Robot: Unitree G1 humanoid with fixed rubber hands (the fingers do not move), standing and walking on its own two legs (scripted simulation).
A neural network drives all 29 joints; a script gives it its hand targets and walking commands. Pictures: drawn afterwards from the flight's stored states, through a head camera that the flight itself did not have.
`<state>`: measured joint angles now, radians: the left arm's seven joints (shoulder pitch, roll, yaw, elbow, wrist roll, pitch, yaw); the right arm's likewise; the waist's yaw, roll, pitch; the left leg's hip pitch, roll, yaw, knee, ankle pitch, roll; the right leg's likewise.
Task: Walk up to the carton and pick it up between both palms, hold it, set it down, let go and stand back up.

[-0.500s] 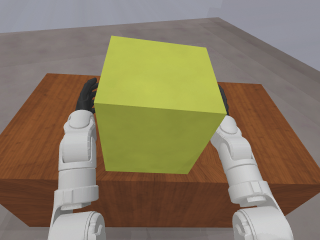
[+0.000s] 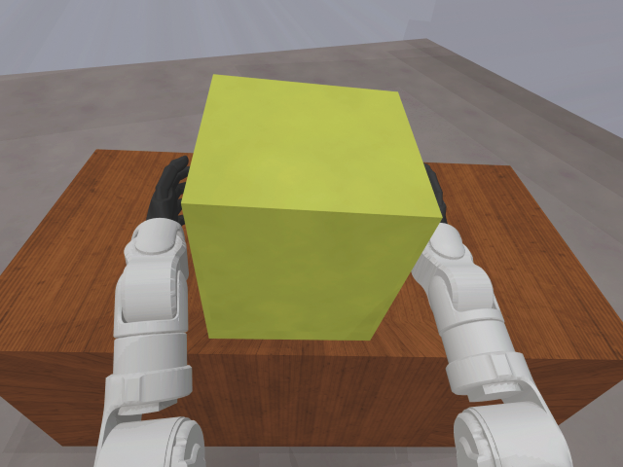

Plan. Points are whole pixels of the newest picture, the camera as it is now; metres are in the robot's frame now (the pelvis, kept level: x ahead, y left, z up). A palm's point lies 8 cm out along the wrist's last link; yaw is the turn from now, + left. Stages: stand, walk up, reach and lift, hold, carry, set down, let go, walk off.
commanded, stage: hold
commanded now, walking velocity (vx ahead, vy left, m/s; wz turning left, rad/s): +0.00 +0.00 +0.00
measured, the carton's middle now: (299, 220) +0.38 +0.01 +0.14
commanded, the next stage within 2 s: none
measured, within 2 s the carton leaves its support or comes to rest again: neither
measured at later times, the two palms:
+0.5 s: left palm (166, 215) +0.36 +0.17 +0.17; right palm (423, 220) +0.36 -0.15 +0.16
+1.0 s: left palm (166, 219) +0.36 +0.17 +0.17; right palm (423, 224) +0.36 -0.15 +0.16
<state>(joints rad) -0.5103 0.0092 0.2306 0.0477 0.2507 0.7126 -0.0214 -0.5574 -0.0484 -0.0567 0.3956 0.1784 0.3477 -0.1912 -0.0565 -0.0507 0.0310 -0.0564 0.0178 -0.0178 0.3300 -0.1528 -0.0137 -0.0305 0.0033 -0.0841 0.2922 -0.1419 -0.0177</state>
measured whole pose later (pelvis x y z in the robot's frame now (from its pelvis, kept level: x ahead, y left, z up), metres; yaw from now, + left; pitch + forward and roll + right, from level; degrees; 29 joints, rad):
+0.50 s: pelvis +0.00 +0.00 +0.00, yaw +0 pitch -6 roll -1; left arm -0.53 0.02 0.24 0.07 0.25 0.67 -0.03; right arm -0.56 -0.05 -0.05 0.42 0.18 0.29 -0.20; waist -0.06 -0.06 0.03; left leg -0.08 0.02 -0.02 0.33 -0.15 -0.01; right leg -0.04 0.01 -0.08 0.26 -0.12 -0.01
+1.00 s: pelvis +0.00 +0.00 +0.00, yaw +0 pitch -6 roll -1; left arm -0.53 0.01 0.24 0.07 0.25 0.68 -0.03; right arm -0.56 -0.05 -0.05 0.42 0.17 0.30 -0.20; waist -0.05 -0.06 0.04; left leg -0.07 0.02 -0.01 0.32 -0.15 -0.01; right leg -0.04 0.01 -0.08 0.26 -0.12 -0.02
